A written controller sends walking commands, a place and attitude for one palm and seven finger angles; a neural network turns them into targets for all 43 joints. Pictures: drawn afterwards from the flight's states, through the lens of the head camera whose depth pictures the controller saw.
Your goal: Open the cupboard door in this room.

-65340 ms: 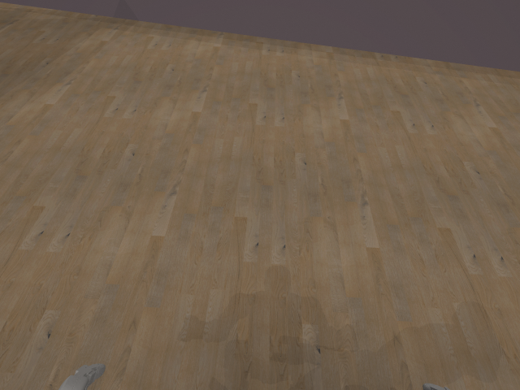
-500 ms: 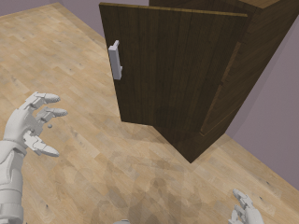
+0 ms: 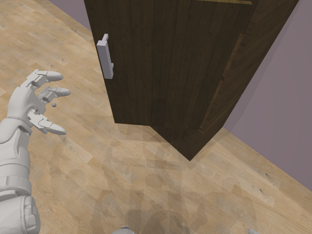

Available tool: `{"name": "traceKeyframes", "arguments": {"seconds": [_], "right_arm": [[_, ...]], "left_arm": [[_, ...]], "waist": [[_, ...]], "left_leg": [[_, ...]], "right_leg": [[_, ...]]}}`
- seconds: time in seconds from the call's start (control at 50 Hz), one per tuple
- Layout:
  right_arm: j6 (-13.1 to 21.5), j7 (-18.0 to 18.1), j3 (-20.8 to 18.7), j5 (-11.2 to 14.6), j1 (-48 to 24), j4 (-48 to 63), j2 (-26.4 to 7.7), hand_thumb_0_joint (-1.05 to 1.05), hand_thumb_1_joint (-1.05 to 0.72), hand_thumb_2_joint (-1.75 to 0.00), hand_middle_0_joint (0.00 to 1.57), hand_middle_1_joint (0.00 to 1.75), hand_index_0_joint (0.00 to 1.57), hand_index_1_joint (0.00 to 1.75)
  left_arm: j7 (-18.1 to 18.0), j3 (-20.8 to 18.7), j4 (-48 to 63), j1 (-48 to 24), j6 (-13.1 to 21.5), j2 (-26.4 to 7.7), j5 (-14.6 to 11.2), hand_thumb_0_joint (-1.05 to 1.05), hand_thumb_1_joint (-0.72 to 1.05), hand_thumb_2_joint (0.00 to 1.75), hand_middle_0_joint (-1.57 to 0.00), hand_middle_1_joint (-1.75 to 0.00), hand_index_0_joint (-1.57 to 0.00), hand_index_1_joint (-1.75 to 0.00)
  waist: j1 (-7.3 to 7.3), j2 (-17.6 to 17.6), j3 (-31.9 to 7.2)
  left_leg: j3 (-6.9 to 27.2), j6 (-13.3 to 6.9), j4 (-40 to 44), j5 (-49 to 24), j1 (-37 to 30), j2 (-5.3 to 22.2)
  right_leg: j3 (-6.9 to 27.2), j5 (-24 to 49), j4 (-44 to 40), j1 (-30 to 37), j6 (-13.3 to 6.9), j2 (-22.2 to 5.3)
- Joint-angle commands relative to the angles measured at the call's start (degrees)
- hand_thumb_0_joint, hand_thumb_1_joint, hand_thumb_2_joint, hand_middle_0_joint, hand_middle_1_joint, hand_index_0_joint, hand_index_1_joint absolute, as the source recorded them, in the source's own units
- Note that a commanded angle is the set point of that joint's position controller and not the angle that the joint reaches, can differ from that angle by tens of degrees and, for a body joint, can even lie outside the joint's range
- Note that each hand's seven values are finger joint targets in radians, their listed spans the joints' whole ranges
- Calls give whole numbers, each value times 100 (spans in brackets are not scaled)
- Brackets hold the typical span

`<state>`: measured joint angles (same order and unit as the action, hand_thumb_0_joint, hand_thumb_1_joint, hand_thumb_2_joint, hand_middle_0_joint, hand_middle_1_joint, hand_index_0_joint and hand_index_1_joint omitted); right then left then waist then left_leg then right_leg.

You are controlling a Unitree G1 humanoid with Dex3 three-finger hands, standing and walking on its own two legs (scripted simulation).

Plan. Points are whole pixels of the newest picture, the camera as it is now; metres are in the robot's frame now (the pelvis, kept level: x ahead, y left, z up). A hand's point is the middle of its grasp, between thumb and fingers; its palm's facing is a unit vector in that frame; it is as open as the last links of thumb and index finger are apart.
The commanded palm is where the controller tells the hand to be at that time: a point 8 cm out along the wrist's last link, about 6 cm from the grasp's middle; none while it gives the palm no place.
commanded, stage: move the hooked fingers beside the handle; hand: left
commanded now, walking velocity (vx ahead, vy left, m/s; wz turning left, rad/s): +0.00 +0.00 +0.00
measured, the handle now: (107, 56) +0.60 +0.16 +0.09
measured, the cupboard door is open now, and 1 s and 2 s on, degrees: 41 41 41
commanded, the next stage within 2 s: none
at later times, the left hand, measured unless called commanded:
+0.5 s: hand (70, 83) +0.47 +0.23 +0.11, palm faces -0.08 -1.00 +0.00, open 14.0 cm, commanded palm +0.46 +0.29 +0.10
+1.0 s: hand (76, 59) +0.56 +0.24 +0.11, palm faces -0.07 -1.00 +0.00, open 14.0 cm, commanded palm +0.55 +0.28 +0.09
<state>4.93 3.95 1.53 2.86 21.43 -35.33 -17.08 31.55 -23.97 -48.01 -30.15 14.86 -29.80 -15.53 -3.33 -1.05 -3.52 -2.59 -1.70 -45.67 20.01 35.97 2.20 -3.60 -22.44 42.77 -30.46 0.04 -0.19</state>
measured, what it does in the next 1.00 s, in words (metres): stands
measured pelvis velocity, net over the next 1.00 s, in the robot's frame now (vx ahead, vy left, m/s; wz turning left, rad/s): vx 0.00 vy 0.01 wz -0.04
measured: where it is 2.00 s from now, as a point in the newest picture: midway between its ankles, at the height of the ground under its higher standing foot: outside the picture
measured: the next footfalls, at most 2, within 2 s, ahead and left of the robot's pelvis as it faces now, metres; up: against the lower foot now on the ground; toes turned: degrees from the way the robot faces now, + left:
none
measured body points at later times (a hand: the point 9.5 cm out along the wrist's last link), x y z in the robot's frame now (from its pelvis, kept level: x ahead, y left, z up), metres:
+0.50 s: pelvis -0.01 +0.00 -0.01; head +0.08 +0.02 +0.43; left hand +0.46 +0.29 +0.11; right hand +0.02 -0.28 -0.12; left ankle +0.03 +0.10 -0.71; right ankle -0.02 -0.12 -0.71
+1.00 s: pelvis +0.00 +0.01 -0.02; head +0.16 +0.03 +0.40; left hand +0.56 +0.29 +0.11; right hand -0.08 -0.26 -0.11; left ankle +0.03 +0.10 -0.71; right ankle -0.02 -0.12 -0.71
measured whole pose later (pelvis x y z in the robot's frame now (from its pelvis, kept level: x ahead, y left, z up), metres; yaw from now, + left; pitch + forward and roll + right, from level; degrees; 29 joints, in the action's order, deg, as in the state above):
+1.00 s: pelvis +0.00 +0.01 -0.02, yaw -3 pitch +23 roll -5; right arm -3.0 3.3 3.6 -0.1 27.8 -36.6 -16.9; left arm 27.4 -27.5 -78.0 -67.8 14.8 -49.6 -2.7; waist -14.3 -1.7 -3.3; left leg -1.4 -2.1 -54.4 22.5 55.1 4.7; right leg -4.1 -22.9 48.0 -48.1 0.3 2.1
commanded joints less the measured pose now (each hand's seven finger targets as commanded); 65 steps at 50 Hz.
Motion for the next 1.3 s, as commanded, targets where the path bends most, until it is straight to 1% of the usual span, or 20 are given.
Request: {"name": "traceKeyframes", "arguments": {"seconds": [0.0,0.12,0.16,0.28,0.38,0.42,0.46,0.52,0.56,0.62,0.74,0.76,0.86,0.88,0.94,1.02,1.14,1.16,1.2,1.28], "right_arm": [[132,71,-367,7,187,552,-963,0,-90,-90,20,30,20,30],[-35,37,-329,-37,286,528,-980,0,-90,-90,20,30,20,30],[-83,20,-325,-68,342,524,-991,0,-90,-90,20,30,20,30],[-193,21,-319,-76,432,351,-988,0,-90,-90,20,30,20,30],[-283,71,-277,-69,591,188,-1081,0,-90,-90,20,30,20,30],[-289,86,-267,-86,701,166,-1117,0,-90,-90,20,30,20,30],[-300,95,-275,-122,821,156,-1140,0,-90,-90,20,30,20,30],[-324,71,-257,-151,943,115,-1120,0,-90,-90,20,30,20,30],[-377,69,-241,-152,1028,106,-1142,0,-90,-90,20,30,20,30],[-463,49,-222,-154,1165,86,-1149,0,-90,-90,20,30,20,30],[-605,72,-183,-206,1449,143,-1173,0,-90,-90,20,30,20,30],[-625,77,-188,-206,1488,134,-1194,0,-90,-90,20,30,20,30],[-702,81,-184,-278,1709,53,-1197,0,-90,-90,20,30,20,30],[-713,73,-190,-286,1745,6,-1188,0,-90,-90,20,30,20,30],[-763,25,-203,-321,1828,24,-1175,0,-90,-90,20,30,20,30],[-858,-22,-235,-334,1877,93,-1188,0,-90,-90,20,30,20,30],[-911,-127,-319,-397,1846,126,-1125,0,-90,-90,20,30,20,30],[-930,-141,-344,-394,1866,115,-1142,0,-90,-90,20,30,20,30],[-934,-180,-353,-393,1820,93,-1112,0,-90,-90,20,30,20,30],[-979,-219,-341,-371,1753,63,-1082,0,-90,-90,20,30,20,30]], "left_arm": [[-38,-136,905,-2515,260,-1513,-97,0,-50,30,-30,-120,-30,-120],[-337,-334,339,-3021,324,-1873,136,0,-50,30,-30,-120,-30,-120],[-383,-548,244,-3149,470,-2131,171,0,-50,30,-30,-120,-30,-120],[-289,9,-225,-4061,718,-1740,330,0,-50,30,-30,-120,-30,-120],[-257,179,-1093,-4658,474,-1823,437,0,-50,30,-30,-120,-30,-120],[-327,58,-1145,-4981,440,-2099,507,0,-50,30,-30,-120,-30,-120],[-401,-247,-1015,-5215,546,-2521,557,0,-50,30,-30,-120,-30,-120],[-478,-330,-913,-5596,704,-2762,671,0,-50,30,-30,-120,-30,-120],[-506,-491,-1244,-5541,703,-3045,740,0,-50,30,-30,-120,-30,-120],[-506,-359,-1598,-5624,511,-3072,913,0,-50,30,-30,-120,-30,-120],[-459,-416,-1880,-5841,295,-3339,1013,0,-50,30,-30,-120,-30,-120],[-446,-537,-1898,-5921,298,-3573,1049,0,-50,30,-30,-120,-30,-120],[-406,-568,-1670,-6388,421,-3824,1161,0,-50,30,-30,-120,-30,-120],[-408,-442,-1779,-6409,390,-3632,1167,0,-50,30,-30,-120,-30,-120],[-351,-415,-1804,-6037,309,-3377,1098,0,-50,30,-30,-120,-30,-120],[-310,-530,-1757,-5656,87,-3439,1107,0,-50,30,-30,-120,-30,-120],[-563,-461,-690,-6019,421,-3010,974,0,-50,30,-30,-120,-30,-120],[-607,-660,-708,-5833,457,-3177,972,0,-50,30,-30,-120,-30,-120],[-652,-601,-618,-5881,494,-2991,918,0,-50,30,-30,-120,-30,-120],[-715,-316,-1046,-5558,307,-2613,1005,0,-50,30,-30,-120,-30,-120]], "waist": [[-109,-540,-1840],[-118,-364,-1884],[-68,-376,-2212],[-386,-678,-2112],[-647,-411,-1679],[-690,-433,-1821],[-645,-502,-2398],[-692,-780,-2796],[-708,-682,-2722],[-785,-907,-2503],[-926,-734,-2531],[-932,-698,-2601],[-1028,-1274,-3037],[-1120,-1251,-2975],[-1000,-1472,-3042],[-897,-1237,-3072],[-940,-1561,-3234],[-842,-1587,-3403],[-856,-1616,-3469],[-847,-1510,-3039]], "left_leg": [[548,46,525,-1795,-2035,-69],[521,30,483,-1670,-1753,-81],[500,32,386,-1830,-1779,-82],[571,43,258,-1633,-1898,-30],[619,-11,221,-967,-1341,-24],[633,-39,176,-920,-1232,-33],[625,-42,40,-1225,-1333,-36],[629,-32,-100,-1435,-1434,-26],[607,-49,-175,-1410,-1188,-13],[569,-54,-223,-1379,-988,-10],[505,-108,-348,-1526,-659,-7],[495,-111,-382,-1530,-599,18],[568,-75,-534,-2024,-1032,69],[608,-74,-558,-2137,-1159,90],[661,-20,-527,-2543,-1513,100],[637,-24,-505,-2726,-1408,106],[824,71,-521,-3463,-2265,204],[860,116,-531,-3729,-2417,226],[862,128,-546,-3814,-2514,218],[894,155,-514,-3868,-2399,224]], "right_leg": [[32,1595,-437,-284,-163,256],[64,1565,-369,-243,-147,233],[108,1738,-291,-100,-148,251],[95,1415,-263,-712,-135,274],[106,926,-291,-1093,-107,251],[146,882,-266,-1094,-93,237],[196,1127,-163,-893,-88,247],[215,1244,-81,-919,-74,274],[237,1273,-62,-902,-60,298],[229,1255,-64,-1063,-51,305],[231,1484,-47,-965,-28,363],[255,1517,-53,-915,-5,367],[210,1700,40,-1182,-29,409],[176,1730,29,-1341,-27,419],[74,1798,62,-1504,-79,453],[25,2034,77,-1326,-52,463],[-60,1980,66,-1688,-87,525],[-57,2040,77,-1628,-93,530],[-52,2098,63,-1586,-87,532],[-103,1983,44,-1741,-82,511]]}}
